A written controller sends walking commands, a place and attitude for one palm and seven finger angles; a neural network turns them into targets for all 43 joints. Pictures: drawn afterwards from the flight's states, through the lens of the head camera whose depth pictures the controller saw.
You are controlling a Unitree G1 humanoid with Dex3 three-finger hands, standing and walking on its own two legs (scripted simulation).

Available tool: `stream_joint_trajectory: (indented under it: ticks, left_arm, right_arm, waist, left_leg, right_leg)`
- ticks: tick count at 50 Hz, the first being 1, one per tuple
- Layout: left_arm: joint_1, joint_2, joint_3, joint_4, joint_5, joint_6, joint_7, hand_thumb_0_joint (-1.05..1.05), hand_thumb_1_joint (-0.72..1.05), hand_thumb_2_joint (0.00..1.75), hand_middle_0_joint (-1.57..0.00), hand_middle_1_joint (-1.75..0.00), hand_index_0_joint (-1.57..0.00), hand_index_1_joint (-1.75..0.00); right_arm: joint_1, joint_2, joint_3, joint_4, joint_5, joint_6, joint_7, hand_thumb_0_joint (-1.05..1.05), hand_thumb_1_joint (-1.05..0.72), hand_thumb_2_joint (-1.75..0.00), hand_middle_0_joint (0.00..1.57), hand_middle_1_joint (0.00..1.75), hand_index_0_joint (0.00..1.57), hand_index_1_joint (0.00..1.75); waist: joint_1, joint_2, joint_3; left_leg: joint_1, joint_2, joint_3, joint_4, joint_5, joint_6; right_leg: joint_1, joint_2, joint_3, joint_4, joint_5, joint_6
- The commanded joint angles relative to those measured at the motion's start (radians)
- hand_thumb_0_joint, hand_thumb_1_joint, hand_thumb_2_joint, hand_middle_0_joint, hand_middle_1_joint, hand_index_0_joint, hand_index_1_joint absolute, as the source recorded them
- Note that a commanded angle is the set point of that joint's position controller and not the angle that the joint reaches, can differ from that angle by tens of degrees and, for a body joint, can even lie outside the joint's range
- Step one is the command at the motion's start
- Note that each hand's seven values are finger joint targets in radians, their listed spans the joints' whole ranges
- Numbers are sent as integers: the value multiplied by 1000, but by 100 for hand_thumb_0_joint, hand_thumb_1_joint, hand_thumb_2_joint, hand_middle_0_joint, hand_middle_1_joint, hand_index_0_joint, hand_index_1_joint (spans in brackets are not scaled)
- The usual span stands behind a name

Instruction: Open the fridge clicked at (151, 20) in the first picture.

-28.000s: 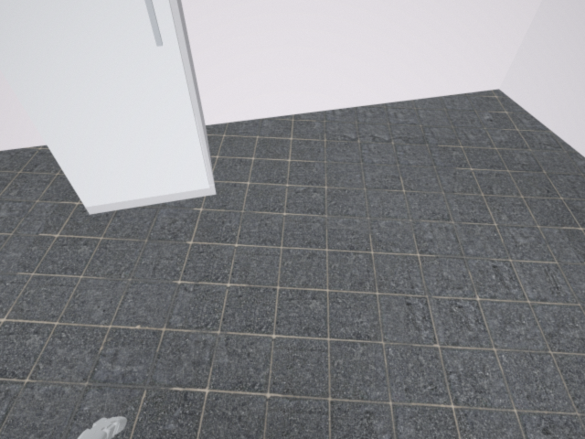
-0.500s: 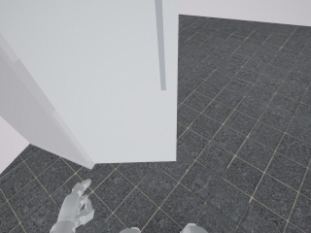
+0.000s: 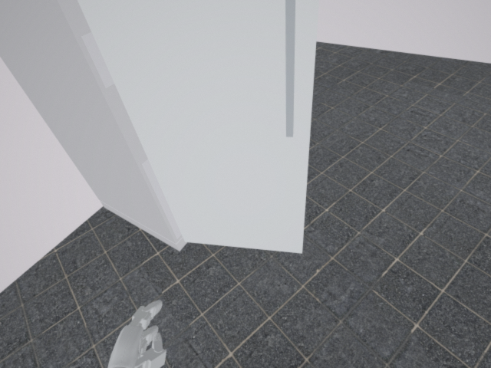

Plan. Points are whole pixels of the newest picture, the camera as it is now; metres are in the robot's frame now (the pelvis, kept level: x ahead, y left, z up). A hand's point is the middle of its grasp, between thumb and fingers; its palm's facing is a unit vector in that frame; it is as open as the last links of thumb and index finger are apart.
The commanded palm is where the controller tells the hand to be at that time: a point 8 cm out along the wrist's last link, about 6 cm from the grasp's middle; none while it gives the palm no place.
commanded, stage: stop stepping back and stand still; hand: right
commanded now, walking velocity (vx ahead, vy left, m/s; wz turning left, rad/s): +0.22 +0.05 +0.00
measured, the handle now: (290, 37) +0.70 -0.04 +0.24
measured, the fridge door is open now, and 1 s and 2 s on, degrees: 67 67 67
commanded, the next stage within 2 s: let the arm hang, fingers relaxed in 0.50 s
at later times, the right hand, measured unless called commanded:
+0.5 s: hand out of the picture +0.13 -0.30 +0.18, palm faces +0.41 +0.78 -0.47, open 7.4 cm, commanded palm +0.08 -0.34 +0.18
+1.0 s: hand out of the picture -0.07 -0.22 -0.18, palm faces +0.14 +0.97 -0.22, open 6.8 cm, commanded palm none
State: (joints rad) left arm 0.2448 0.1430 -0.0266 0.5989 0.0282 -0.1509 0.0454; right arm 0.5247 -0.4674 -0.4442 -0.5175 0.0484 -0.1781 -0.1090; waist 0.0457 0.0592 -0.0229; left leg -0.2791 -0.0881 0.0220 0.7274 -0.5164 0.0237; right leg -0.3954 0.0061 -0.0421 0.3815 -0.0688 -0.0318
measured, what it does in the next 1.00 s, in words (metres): steps on the spot: left foot, then right foot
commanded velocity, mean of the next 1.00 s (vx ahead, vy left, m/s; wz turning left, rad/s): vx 0.09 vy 0.05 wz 0.00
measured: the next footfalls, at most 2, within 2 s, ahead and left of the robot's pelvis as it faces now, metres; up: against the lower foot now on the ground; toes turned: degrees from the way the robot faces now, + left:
left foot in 0.08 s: +0.01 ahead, +0.09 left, +0.01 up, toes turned +6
right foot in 0.28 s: -0.04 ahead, -0.14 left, +0.00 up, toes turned -7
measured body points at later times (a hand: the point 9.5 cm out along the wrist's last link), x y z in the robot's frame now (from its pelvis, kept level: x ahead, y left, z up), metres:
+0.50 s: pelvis -0.06 -0.04 +0.00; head -0.09 -0.06 +0.45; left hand +0.06 +0.17 -0.09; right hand +0.11 -0.34 +0.20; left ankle -0.03 +0.06 -0.72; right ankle -0.03 -0.17 -0.74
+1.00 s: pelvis -0.06 -0.03 -0.01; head -0.03 -0.03 +0.44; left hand +0.00 +0.22 -0.16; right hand -0.07 -0.27 -0.16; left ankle -0.04 +0.06 -0.74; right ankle -0.08 -0.14 -0.74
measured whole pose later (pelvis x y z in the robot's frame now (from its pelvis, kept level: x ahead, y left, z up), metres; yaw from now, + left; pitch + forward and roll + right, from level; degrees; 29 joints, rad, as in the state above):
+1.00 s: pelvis -0.06 -0.03 -0.01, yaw -6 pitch +0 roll +1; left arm 0.26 0.21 0.02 0.98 0.03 0.05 0.02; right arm 0.30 -0.18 -0.04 0.99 -0.02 0.02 -0.02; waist 0.00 -0.01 0.05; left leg -0.27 -0.02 0.09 0.53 -0.26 0.05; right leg -0.28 -0.01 0.00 0.63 -0.34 0.00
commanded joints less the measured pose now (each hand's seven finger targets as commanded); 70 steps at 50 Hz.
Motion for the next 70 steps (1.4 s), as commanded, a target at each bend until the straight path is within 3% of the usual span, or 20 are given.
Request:
stream_joint_trajectory:
  ticks: [1,3,4,12,14,16,23,25,26,28,29,30,32,34,36,39,41,46,52,70]
  left_arm:
    - [-114,175,67,-171,3,-26,7,0,90,90,-20,-30,-20,-30]
    - [-109,188,81,-143,-1,7,17,0,90,90,-20,-30,-20,-30]
    - [-88,196,73,-103,13,13,18,0,90,90,-20,-30,-20,-30]
    - [-59,188,55,-75,-9,-41,74,0,90,90,-20,-30,-20,-30]
    - [-71,223,64,-114,-14,-49,67,0,90,90,-20,-30,-20,-30]
    - [-83,194,70,-101,-3,-45,43,0,90,90,-20,-30,-20,-30]
    - [-76,185,62,-123,-1,-17,26,0,90,90,-20,-30,-20,-30]
    - [-68,180,65,-117,-5,0,28,0,90,90,-20,-30,-20,-30]
    - [-71,165,63,-122,-10,5,27,0,90,90,-20,-30,-20,-30]
    - [-55,157,57,-81,-8,-25,23,0,90,90,-20,-30,-20,-30]
    - [-42,155,58,-70,-12,-30,22,0,90,90,-20,-30,-20,-30]
    - [-64,256,111,123,-10,-39,-69,0,90,90,-20,-30,-20,-30]
    - [53,201,82,101,-16,108,-54,0,90,90,-20,-30,-20,-30]
    - [-17,321,100,78,21,124,-44,0,90,90,-20,-30,-20,-30]
    - [-13,308,87,77,35,117,-32,0,90,90,-20,-30,-20,-30]
    - [-115,277,66,129,24,133,-30,0,90,90,-20,-30,-20,-30]
    - [-90,164,48,168,-4,159,-31,0,90,90,-20,-30,-20,-30]
    - [20,111,63,303,-2,178,-23,0,90,90,-20,-30,-20,-30]
    - [48,127,47,421,-8,152,0,0,90,90,-20,-30,-20,-30]
    - [95,97,43,513,-6,141,-5,0,90,90,-20,-30,-20,-30]
  right_arm:
    - [122,-154,-121,-287,-2,-42,-35,0,-90,-90,20,30,20,30]
    - [2,-201,-152,-320,-6,-34,-41,0,-90,-90,20,30,20,30]
    - [-119,-233,-189,-298,2,-36,-48,0,-90,-90,20,30,20,30]
    - [-256,-84,4,-98,-38,-38,-80,0,-90,-90,20,30,20,30]
    - [-249,-110,-26,-194,-31,-65,-76,0,-90,-90,20,30,20,30]
    - [-167,-176,-101,-227,-29,-93,-52,0,-90,-90,20,30,20,30]
    - [-27,-135,-105,-177,-39,-61,-62,0,-90,-90,20,30,20,30]
    - [-23,-131,-107,-86,-40,-34,-64,0,-90,-90,20,30,20,30]
    - [-73,-155,-110,-93,-31,-28,-65,0,-90,-90,20,30,20,30]
    - [-180,-179,-134,-108,-21,-58,-77,0,-90,-90,20,30,20,30]
    - [-146,-135,-109,-73,-22,-52,-73,0,-90,-90,20,30,20,30]
    - [-213,84,310,571,-95,124,47,0,-90,-90,20,30,20,30]
    - [-192,152,325,648,-80,220,98,0,-90,-90,20,30,20,30]
    - [-175,165,348,748,-79,225,109,0,-90,-90,20,30,20,30]
    - [-289,135,345,822,-77,213,112,0,-90,-90,20,30,20,30]
    - [-197,111,356,1089,-73,194,107,0,-90,-90,20,30,20,30]
    - [-218,42,373,1214,-75,165,100,0,-90,-90,20,30,20,30]
    - [-305,131,372,1373,-80,150,83,0,-90,-90,20,30,20,30]
    - [-245,190,415,1538,-60,159,82,0,-90,-90,20,30,20,30]
    - [-221,214,424,1645,-64,174,78,0,-90,-90,20,30,20,30]
  waist:
    - [-73,-215,-109]
    - [-69,137,-21]
    - [-26,114,-10]
    - [-13,-71,2]
    - [-14,-390,34]
    - [-12,-296,38]
    - [-46,-306,-1]
    - [-51,-107,11]
    - [-47,78,18]
    - [-43,137,-86]
    - [-42,102,-59]
    - [47,40,18]
    - [22,-16,27]
    - [-18,-179,32]
    - [-2,-105,21]
    - [-96,-82,-18]
    - [-50,208,-1]
    - [0,-75,-32]
    - [-32,-69,-48]
    - [-50,-81,101]
  left_leg:
    - [355,32,44,-356,41,50]
    - [-127,457,-459,-634,-158,208]
    - [-254,470,-389,-587,-120,234]
    - [-117,248,-108,-265,-142,99]
    - [-328,53,71,157,-19,-19]
    - [-348,103,-35,362,23,-17]
    - [222,36,158,-143,92,-2]
    - [255,151,-45,-303,10,74]
    - [179,338,-361,-442,-25,164]
    - [136,449,-423,-444,188,223]
    - [27,405,-337,-429,107,188]
    - [-67,438,-10,-246,380,130]
    - [-235,247,91,-48,274,16]
    - [-224,124,57,215,-38,-42]
    - [-187,131,-35,257,-15,-40]
    - [108,142,-50,-102,236,-34]
    - [27,371,-394,-426,350,45]
    - [81,327,-256,-401,601,149]
    - [122,191,-96,-381,579,4]
    - [116,174,-58,-392,324,8]
  right_leg:
    - [-171,-59,43,-111,-531,112]
    - [-130,29,35,657,-333,68]
    - [-132,-25,82,808,-270,74]
    - [159,-51,-52,91,-379,-2]
    - [243,-359,470,-162,-478,-132]
    - [137,-410,593,-244,-595,-182]
    - [-175,-226,104,-112,-651,-31]
    - [-249,-134,18,211,-555,-2]
    - [-275,-56,-23,462,-429,21]
    - [-188,-61,27,635,-431,36]
    - [-85,-83,43,555,-423,29]
    - [-95,-162,-6,482,-404,31]
    - [93,-136,61,272,-45,17]
    - [-52,-362,400,16,-190,-128]
    - [-52,-365,488,-44,-54,-173]
    - [-115,-226,235,107,50,-81]
    - [-85,-9,18,359,-335,42]
    - [64,-30,39,375,-359,36]
    - [258,-120,93,27,50,-3]
    - [109,-116,131,-149,-239,-17]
